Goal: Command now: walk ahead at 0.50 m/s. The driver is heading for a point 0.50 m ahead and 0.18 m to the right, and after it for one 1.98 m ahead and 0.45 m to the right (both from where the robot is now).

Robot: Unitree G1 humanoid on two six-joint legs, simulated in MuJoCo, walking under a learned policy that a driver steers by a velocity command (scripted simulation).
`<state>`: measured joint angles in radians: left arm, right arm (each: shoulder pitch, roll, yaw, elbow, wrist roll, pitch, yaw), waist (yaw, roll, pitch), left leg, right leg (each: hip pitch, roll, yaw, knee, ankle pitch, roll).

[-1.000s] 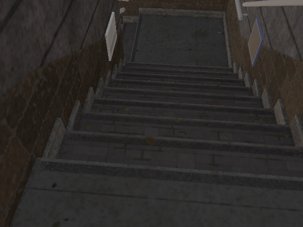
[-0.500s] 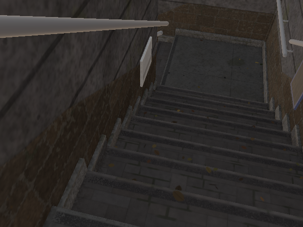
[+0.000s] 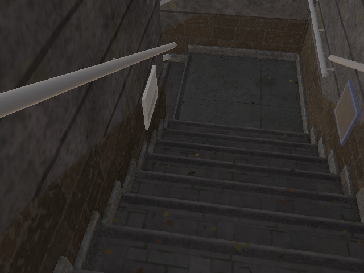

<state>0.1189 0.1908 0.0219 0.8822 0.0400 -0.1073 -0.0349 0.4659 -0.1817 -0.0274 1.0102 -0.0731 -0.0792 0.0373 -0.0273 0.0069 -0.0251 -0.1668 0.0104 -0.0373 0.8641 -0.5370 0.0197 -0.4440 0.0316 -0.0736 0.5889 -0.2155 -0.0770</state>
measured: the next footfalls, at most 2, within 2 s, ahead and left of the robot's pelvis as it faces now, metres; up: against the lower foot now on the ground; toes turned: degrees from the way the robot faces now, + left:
left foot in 0.56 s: +0.39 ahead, +0.11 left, -0.17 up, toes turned -2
right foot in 1.12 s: +0.61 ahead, -0.26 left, -0.35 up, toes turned -33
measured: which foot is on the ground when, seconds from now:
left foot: up 0.00-0.54, down 0.56-1.00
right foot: down 0.00-0.56, up 0.58-1.00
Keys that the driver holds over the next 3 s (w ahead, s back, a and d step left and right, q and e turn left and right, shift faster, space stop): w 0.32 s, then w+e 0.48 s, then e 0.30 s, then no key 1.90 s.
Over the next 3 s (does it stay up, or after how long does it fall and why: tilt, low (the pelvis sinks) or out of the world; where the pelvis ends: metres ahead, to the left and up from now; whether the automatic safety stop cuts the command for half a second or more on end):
stays up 0.62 -0.16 -0.33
